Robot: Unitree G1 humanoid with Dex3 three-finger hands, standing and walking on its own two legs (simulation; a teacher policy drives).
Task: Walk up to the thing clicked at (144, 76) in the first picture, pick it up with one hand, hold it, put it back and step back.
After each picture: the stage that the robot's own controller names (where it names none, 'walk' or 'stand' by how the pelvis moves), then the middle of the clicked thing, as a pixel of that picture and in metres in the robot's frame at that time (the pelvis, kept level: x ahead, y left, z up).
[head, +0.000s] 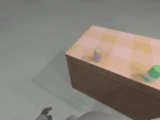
stand; (153, 74) +0.41 -0.39 +0.04
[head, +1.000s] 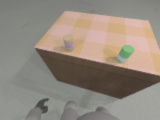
walk; (124, 54) +0.48 -0.17 +0.08
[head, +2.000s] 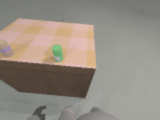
walk; (58, 53) +0.44 +0.28 +0.08
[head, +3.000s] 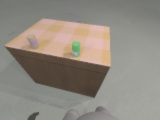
stand; (76, 49) +0.54 +0.15 +0.07
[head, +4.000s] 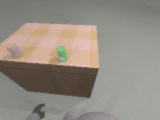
stand; (62, 54) +0.47 +0.25 +0.06
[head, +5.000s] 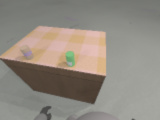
stand; (70, 59) +0.46 +0.20 +0.04
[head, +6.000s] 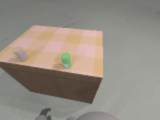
stand; (66, 61) +0.44 +0.22 +0.04
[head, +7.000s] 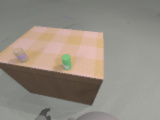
stand; (66, 62) +0.42 +0.21 +0.04
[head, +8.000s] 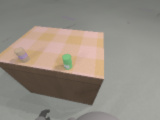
stand; (67, 62) +0.43 +0.21 +0.04
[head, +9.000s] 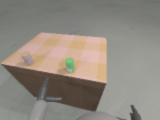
rise first; (70, 65) +0.42 +0.20 +0.04
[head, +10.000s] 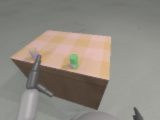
go down; (74, 61) +0.45 +0.19 +0.04
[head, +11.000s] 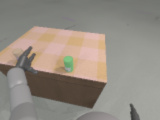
go down; (68, 64) +0.41 +0.18 +0.05
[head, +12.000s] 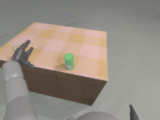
approach; (69, 61) +0.42 +0.18 +0.05
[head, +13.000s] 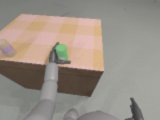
close; (62, 53) +0.44 +0.20 +0.09
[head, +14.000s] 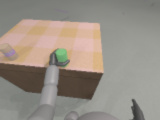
lift; (62, 58) +0.41 +0.20 +0.10
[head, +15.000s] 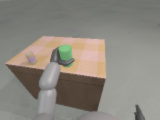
lift; (66, 56) +0.32 +0.17 +0.24
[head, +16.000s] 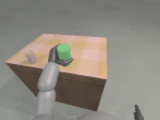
hold; (64, 55) +0.32 +0.18 +0.24
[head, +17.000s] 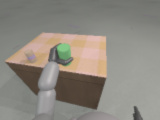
hold; (65, 55) +0.33 +0.18 +0.24
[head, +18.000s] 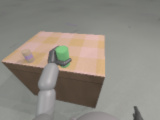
hold; (63, 57) +0.34 +0.19 +0.21
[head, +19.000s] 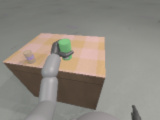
crouch; (65, 49) +0.38 +0.19 +0.24
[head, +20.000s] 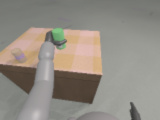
lower; (59, 39) +0.47 +0.22 +0.23
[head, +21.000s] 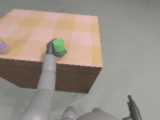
lower; (59, 48) +0.47 +0.21 +0.10
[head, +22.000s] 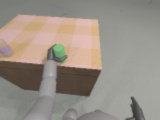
lower; (60, 54) +0.44 +0.21 +0.09
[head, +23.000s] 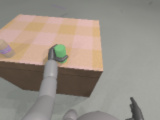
lower; (61, 54) +0.44 +0.20 +0.09
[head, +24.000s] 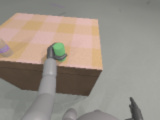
lower; (60, 52) +0.45 +0.21 +0.09
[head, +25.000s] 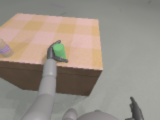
withdraw; (60, 53) +0.45 +0.21 +0.09
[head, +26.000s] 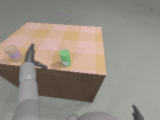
sink last; (65, 58) +0.43 +0.20 +0.08
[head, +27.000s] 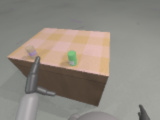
stand; (72, 58) +0.46 +0.21 +0.06
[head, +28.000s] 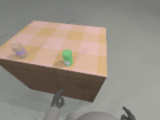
stand; (67, 58) +0.43 +0.20 +0.06
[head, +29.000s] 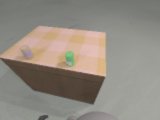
stand; (70, 59) +0.46 +0.20 +0.04
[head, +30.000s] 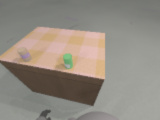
stand; (68, 61) +0.44 +0.21 +0.04
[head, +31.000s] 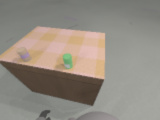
stand; (68, 61) +0.44 +0.21 +0.04
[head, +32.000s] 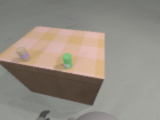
stand; (67, 61) +0.44 +0.21 +0.04
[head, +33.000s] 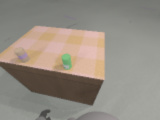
stand; (67, 62) +0.43 +0.21 +0.04
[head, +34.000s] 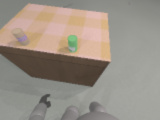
walk; (72, 44) +0.52 +0.17 +0.05
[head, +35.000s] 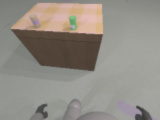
walk; (73, 23) +0.81 +0.26 +0.07
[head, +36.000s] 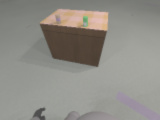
stand; (85, 21) +1.11 +0.19 +0.06
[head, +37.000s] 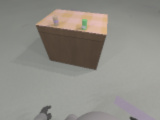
stand; (84, 24) +1.04 +0.17 +0.04
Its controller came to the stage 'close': yes
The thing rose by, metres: 0.22
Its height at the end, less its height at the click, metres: +0.00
